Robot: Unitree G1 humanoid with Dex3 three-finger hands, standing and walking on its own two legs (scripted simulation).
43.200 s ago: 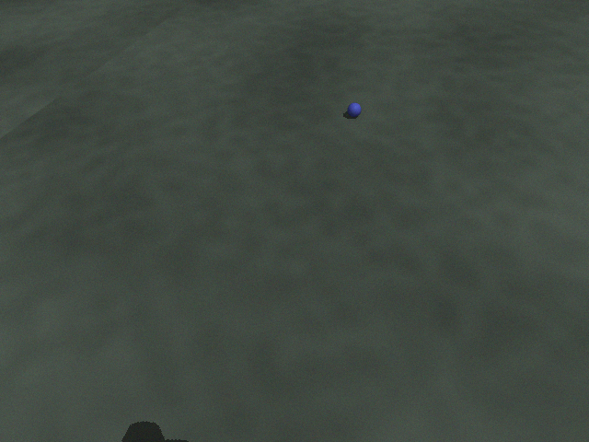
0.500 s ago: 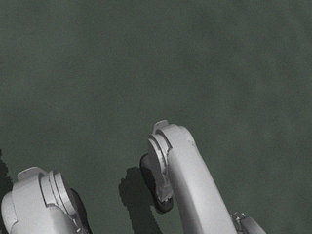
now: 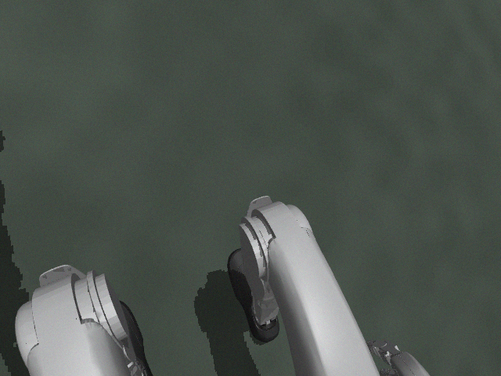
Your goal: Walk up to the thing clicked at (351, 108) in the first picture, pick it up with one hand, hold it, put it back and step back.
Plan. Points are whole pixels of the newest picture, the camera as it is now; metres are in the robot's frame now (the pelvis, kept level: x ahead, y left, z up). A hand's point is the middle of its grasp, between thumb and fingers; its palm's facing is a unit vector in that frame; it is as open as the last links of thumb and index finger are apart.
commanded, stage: settle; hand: left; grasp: from above
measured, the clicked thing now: out of the picture +0.58 +0.32 -0.31
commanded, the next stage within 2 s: go down in 0.86 s
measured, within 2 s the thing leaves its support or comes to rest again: neither
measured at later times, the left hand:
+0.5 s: hand out of the picture +0.56 +0.30 -0.10, palm faces -0.41 -0.06 -0.91, open 5.2 cm
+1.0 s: hand out of the picture +0.57 +0.30 -0.08, palm faces -0.40 -0.07 -0.91, open 5.7 cm
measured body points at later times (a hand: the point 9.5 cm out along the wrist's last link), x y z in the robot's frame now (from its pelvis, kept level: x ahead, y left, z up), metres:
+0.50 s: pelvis +0.00 +0.00 +0.01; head +0.26 +0.09 +0.36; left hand +0.58 +0.30 -0.05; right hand +0.02 -0.27 -0.07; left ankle +0.08 +0.13 -0.31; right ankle +0.12 -0.14 -0.31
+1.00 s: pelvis +0.00 +0.00 +0.01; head +0.26 +0.09 +0.37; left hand +0.59 +0.30 -0.03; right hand +0.02 -0.27 -0.06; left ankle +0.08 +0.13 -0.31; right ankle +0.12 -0.14 -0.31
